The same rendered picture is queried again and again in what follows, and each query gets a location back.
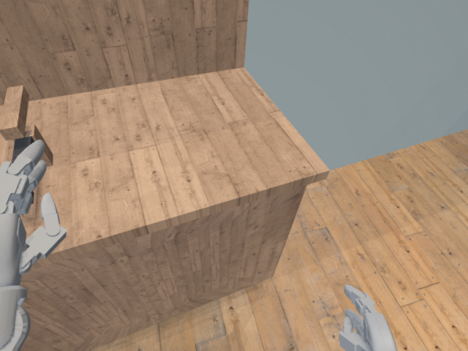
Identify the counter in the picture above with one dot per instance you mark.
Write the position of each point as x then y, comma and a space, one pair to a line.
176, 176

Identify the robot left forearm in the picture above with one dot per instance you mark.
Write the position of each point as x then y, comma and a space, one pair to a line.
15, 321

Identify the right robot hand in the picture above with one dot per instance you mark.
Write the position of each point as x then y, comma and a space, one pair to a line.
373, 331

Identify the left robot hand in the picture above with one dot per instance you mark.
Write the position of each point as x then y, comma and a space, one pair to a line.
17, 182

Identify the tap lever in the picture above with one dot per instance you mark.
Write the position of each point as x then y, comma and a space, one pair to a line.
20, 145

